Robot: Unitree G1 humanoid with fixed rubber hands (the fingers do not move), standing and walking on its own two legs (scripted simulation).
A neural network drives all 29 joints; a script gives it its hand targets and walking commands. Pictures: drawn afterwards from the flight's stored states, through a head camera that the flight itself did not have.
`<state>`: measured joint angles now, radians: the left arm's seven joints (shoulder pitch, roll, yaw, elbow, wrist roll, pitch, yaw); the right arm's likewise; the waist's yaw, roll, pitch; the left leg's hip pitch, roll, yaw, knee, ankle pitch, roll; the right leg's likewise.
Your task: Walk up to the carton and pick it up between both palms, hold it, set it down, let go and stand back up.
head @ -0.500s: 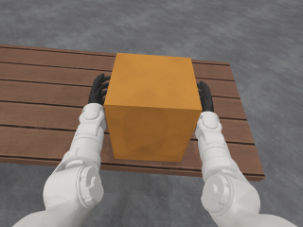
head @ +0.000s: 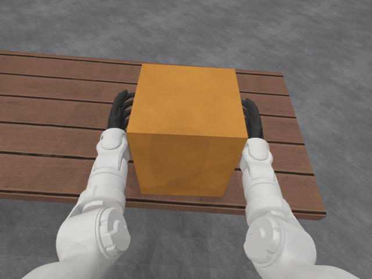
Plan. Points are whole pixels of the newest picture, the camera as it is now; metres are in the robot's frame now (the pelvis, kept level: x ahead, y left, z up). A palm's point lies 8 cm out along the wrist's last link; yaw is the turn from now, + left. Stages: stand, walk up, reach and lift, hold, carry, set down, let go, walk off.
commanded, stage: set down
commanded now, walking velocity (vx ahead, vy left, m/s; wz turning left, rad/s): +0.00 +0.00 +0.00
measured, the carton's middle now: (185, 135) +0.43 +0.03 +0.03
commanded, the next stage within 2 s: none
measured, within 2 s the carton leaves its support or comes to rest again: neither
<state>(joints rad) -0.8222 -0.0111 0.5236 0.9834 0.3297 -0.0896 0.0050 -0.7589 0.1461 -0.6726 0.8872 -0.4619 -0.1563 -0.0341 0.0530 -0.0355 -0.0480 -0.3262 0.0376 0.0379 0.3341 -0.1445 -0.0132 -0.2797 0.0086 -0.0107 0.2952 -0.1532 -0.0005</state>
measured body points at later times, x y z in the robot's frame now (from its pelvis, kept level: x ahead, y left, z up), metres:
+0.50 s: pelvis +0.00 +0.00 +0.00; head +0.05 +0.02 +0.45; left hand +0.42 +0.18 +0.07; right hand +0.42 -0.12 +0.07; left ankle +0.01 +0.12 -0.75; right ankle -0.01 -0.12 -0.75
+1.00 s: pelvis -0.01 +0.01 -0.01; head +0.06 +0.02 +0.44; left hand +0.44 +0.19 +0.05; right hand +0.44 -0.12 +0.06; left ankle +0.01 +0.12 -0.75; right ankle -0.01 -0.12 -0.75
